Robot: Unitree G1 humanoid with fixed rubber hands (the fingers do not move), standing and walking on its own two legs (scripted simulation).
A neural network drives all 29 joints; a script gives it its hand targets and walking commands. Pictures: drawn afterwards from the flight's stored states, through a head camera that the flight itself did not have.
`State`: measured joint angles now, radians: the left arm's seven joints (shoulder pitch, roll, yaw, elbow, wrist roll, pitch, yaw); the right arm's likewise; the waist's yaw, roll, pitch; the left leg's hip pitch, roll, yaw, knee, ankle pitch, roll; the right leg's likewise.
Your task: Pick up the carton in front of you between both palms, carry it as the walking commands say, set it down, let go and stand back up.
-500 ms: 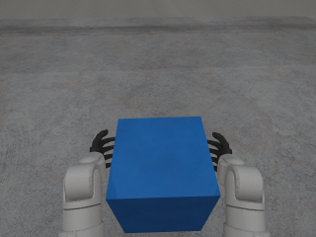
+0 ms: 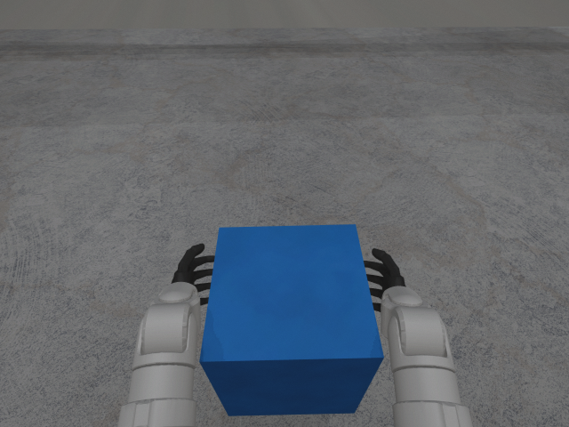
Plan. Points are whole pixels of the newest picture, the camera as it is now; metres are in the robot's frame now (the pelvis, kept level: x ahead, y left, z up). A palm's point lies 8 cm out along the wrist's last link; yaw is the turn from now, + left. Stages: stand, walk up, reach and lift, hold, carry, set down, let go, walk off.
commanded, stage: carry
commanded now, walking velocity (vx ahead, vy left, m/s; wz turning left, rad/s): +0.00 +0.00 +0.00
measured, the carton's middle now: (289, 324) +0.28 +0.00 -0.04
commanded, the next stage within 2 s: hold in 0.36 s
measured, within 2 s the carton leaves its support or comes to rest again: neither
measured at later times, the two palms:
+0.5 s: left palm (192, 296) +0.28 +0.14 +0.04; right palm (398, 303) +0.27 -0.16 +0.04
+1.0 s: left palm (208, 309) +0.32 +0.14 -0.07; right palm (379, 321) +0.30 -0.16 -0.07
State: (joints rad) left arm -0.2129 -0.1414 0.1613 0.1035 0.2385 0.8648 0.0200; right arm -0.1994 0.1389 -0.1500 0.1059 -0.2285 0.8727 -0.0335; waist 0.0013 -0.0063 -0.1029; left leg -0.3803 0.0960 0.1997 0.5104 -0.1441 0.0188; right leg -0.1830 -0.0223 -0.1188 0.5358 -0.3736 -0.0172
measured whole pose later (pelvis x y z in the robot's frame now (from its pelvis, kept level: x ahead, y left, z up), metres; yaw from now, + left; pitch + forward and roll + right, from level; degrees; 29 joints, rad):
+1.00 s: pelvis -0.05 +0.03 -0.03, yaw -8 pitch +10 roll -1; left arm -0.58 -0.23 0.51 0.48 0.44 0.33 0.01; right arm -0.64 0.13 -0.50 0.66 -0.43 0.27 0.06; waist 0.04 -0.04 0.16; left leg -0.71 0.00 -0.01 0.69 -0.16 0.01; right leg -0.58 0.03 0.05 0.77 -0.36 0.00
